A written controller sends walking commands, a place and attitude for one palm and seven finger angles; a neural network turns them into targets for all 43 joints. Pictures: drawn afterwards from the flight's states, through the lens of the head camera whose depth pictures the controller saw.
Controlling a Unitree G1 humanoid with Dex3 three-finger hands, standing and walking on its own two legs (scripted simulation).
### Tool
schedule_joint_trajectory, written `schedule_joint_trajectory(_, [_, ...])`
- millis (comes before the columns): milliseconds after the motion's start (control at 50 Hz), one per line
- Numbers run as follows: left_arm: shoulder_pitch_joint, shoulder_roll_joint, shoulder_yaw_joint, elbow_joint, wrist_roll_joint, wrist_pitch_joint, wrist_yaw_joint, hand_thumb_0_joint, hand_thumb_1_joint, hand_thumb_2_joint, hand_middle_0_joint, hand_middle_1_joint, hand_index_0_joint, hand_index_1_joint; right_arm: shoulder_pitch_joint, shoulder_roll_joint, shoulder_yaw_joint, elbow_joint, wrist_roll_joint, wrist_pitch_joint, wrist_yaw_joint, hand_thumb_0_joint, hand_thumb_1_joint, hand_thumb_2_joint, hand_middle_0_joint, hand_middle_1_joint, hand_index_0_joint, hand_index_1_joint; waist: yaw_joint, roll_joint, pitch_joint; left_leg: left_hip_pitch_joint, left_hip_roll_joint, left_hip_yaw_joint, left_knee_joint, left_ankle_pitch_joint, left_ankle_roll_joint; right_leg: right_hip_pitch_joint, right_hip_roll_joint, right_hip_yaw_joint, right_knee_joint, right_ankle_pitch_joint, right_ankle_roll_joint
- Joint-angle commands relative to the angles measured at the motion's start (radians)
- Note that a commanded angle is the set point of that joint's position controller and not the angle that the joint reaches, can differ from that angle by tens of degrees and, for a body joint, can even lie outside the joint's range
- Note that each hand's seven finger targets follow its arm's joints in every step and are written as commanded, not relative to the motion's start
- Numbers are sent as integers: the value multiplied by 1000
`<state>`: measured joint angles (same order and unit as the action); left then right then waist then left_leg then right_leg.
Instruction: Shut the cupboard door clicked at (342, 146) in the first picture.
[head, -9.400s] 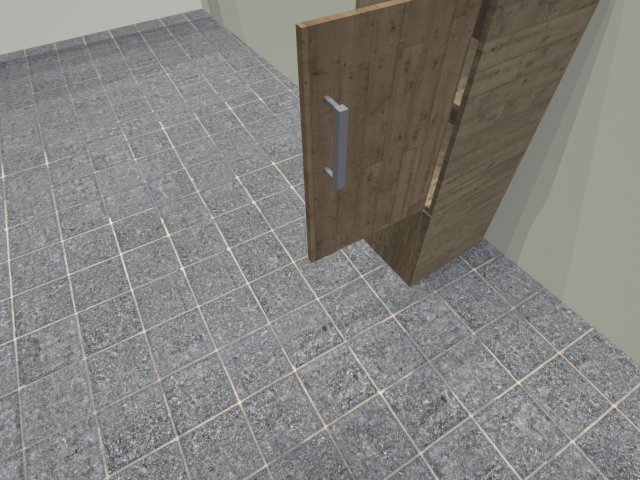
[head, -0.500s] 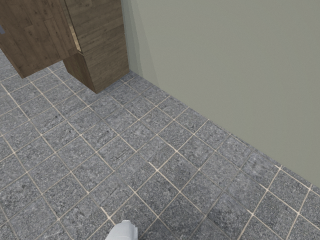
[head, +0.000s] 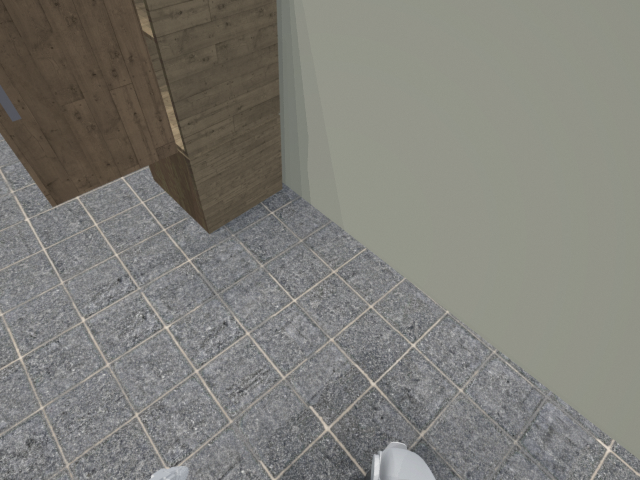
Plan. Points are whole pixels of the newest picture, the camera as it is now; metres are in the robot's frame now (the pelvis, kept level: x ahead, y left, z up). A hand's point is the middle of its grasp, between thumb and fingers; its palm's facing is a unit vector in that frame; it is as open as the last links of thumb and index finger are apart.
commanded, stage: walk to a spot facing it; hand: left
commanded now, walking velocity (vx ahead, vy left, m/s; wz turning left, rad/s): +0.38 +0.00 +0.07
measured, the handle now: out of the picture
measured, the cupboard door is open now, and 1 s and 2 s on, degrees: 87 87 87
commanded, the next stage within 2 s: turn to face it in 0.58 s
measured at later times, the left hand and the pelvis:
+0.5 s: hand (216, 437) +0.21 +0.16 -0.18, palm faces +0.19 -0.96 -0.19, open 7.2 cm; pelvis +0.24 -0.02 -0.01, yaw +8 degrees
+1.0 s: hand (206, 272) +0.49 +0.23 -0.17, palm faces +0.30 -0.94 -0.17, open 7.4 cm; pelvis +0.42 +0.03 -0.01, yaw +18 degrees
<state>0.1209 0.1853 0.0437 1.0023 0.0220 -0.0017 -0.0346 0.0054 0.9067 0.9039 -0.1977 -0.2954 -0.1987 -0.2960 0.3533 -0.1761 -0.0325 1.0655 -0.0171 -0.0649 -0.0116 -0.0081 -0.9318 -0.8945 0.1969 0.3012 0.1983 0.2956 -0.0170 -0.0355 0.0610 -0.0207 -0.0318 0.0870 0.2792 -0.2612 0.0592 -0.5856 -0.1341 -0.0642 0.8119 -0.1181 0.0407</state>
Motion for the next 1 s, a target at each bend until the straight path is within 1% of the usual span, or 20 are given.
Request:
schedule_joint_trajectory(0, [-136, 60, 10, -110, -1, -33, -6, 0, 900, 900, -200, -300, -200, -300, 113, -136, -24, 3, -13, -15, -9, 0, -900, -900, 200, 300, 200, 300, -39, 144, 36, -4, 288, -123, -61, 407, 104, 38, 33, -20, -130, -19, -26])
schedule_joint_trajectory(40, [-117, 69, 13, -110, -1, -39, -7, 0, 900, 900, -200, -300, -200, -300, 120, -146, -25, 16, -16, -11, -11, 0, -900, -900, 200, 300, 200, 300, -23, 135, 19, -15, 282, -123, 2, 457, 95, 162, 67, -42, -193, -57, -47])
schedule_joint_trajectory(80, [101, 116, 29, -45, 3, -57, 1, 0, 900, 900, -200, -300, -200, -300, 113, -142, -24, 29, -6, -9, -8, 0, -900, -900, 200, 300, 200, 300, 80, 66, -75, -102, 216, -88, 285, 589, 48, 499, 107, -53, -286, -23, -79])
schedule_joint_trajectory(100, [293, 195, 57, 9, 11, -70, 14, 0, 900, 900, -200, -300, -200, -300, 104, -112, -22, 13, 7, -15, -2, 0, -900, -900, 200, 300, 200, 300, 155, -78, -200, -344, 128, -20, 573, 394, 3, 833, -82, 171, -306, 15, -142])
schedule_joint_trajectory(120, [401, 273, 71, 43, 0, -64, 21, 0, 900, 900, -200, -300, -200, -300, 134, -75, -20, -11, 16, -16, -7, 0, -900, -900, 200, 300, 200, 300, 151, -258, -297, -556, -3, -6, 914, -317, -39, 960, -351, 528, -437, 100, -255])
schedule_joint_trajectory(140, [344, 253, 64, 29, -14, -57, 27, 0, 900, 900, -200, -300, -200, -300, 49, -96, -26, -28, 15, -8, -3, 0, -900, -900, 200, 300, 200, 300, 148, -123, -190, -620, 59, -96, 1034, -302, -26, 802, -350, 529, -526, -78, -277])
schedule_joint_trajectory(180, [175, 140, 39, -10, -12, -58, 39, 0, 900, 900, -200, -300, -200, -300, -30, -70, -33, -40, 1, 9, 5, 0, -900, -900, 200, 300, 200, 300, 64, -105, -21, -626, 154, -142, 1014, -118, -29, 504, -278, 340, -593, -197, -211])
schedule_joint_trajectory(240, [137, 72, 20, -10, -4, -83, 41, 0, 900, 900, -200, -300, -200, -300, 31, -14, -24, -11, -10, 39, 18, 0, -900, -900, 200, 300, 200, 300, -4, -96, -27, -523, 167, -92, 832, -34, -64, 382, -195, 107, -638, -61, -166])
schedule_joint_trajectory(420, [234, 116, 20, 71, 2, -95, 38, 0, 900, 900, -200, -300, -200, -300, -213, -1, -26, -98, -7, 29, 57, 0, -900, -900, 200, 300, 200, 300, 40, -102, 23, -515, 110, 11, 407, 53, -59, 515, -187, -20, -620, 66, -154])
schedule_joint_trajectory(460, [243, 134, 21, 78, 2, -90, 38, 0, 900, 900, -200, -300, -200, -300, -242, -25, -27, -109, -7, 26, 59, 0, -900, -900, 200, 300, 200, 300, 32, -105, 46, -476, 93, 32, 361, 36, -46, 532, -199, -36, -590, 113, -144])
schedule_joint_trajectory(500, [230, 150, 24, 80, -1, -84, 37, 0, 900, 900, -200, -300, -200, -300, -154, -52, -32, -85, -13, 21, 50, 0, -900, -900, 200, 300, 200, 300, -30, -59, 24, -282, 34, 84, 279, 43, -23, 480, -173, -101, -433, 284, -118])
schedule_joint_trajectory(520, [227, 149, 23, 70, -6, -79, 35, 0, 900, 900, -200, -300, -200, -300, -35, -96, -41, -52, -18, 16, 42, 0, -900, -900, 200, 300, 200, 300, -82, -7, -53, -75, 33, 60, 228, 40, 1, 402, -139, -144, -220, 343, -90])
schedule_joint_trajectory(540, [242, 112, 17, 38, -11, -73, 27, 0, 900, 900, -200, -300, -200, -300, 110, -210, -67, -29, -30, 12, 27, 0, -900, -900, 200, 300, 200, 300, -137, 179, -172, 163, 249, -251, 172, 23, 93, 183, -33, -186, 89, 104, -32])
schedule_joint_trajectory(560, [214, 83, 4, -11, -15, -78, 20, 0, 900, 900, -200, -300, -200, -300, 194, -289, -80, -20, -22, 17, 9, 0, -900, -900, 200, 300, 200, 300, -143, 307, -233, 270, 446, -573, 46, 130, 210, -15, 78, -125, 368, -423, -12])
schedule_joint_trajectory(580, [137, 106, 5, -41, -8, -72, 30, 0, 900, 900, -200, -300, -200, -300, 165, -294, -79, -24, -12, 24, 2, 0, -900, -900, 200, 300, 200, 300, -132, 160, -203, 169, 479, -595, 22, 79, 227, -56, 48, -14, 494, -439, -31])
schedule_joint_trajectory(640, [165, 68, 10, 4, 6, -51, 24, 0, 900, 900, -200, -300, -200, -300, -52, -166, -42, -81, -7, 7, -7, 0, -900, -900, 200, 300, 200, 300, -19, 168, -39, -163, 356, -358, -61, -8, 134, -17, -28, 52, 443, -252, -22])
schedule_joint_trajectory(700, [224, 39, 7, 25, 8, -26, 23, 0, 900, 900, -200, -300, -200, -300, -81, -141, -24, -83, -2, -5, -10, 0, -900, -900, 200, 300, 200, 300, 27, 117, -63, -223, 280, -211, -46, 262, 112, 85, -4, 32, 299, -193, 2])
schedule_joint_trajectory(800, [127, 64, 23, -37, 1, -4, 33, 0, 900, 900, -200, -300, -200, -300, -68, -158, -35, -83, 0, 10, -9, 0, -900, -900, 200, 300, 200, 300, 24, 104, -77, -181, 262, -209, 7, 520, 124, 69, 27, 33, 174, -137, 41])
schedule_joint_trajectory(900, [13, 78, 26, -109, -7, 1, 40, 0, 900, 900, -200, -300, -200, -300, -49, -177, -49, -84, -7, 36, -10, 0, -900, -900, 200, 300, 200, 300, -2, 164, -83, -157, 251, -279, 91, 576, 122, 133, 76, 24, 1, -190, 41])
schedule_joint_trajectory(980, [49, 102, 33, -122, -12, -12, 46, 0, 900, 900, -200, -300, -200, -300, -85, -181, -62, -99, -1, 58, -14, 0, -900, -900, 200, 300, 200, 300, 31, 145, -90, -225, 212, -336, 208, 516, 70, 361, 108, 25, -278, -109, 25])
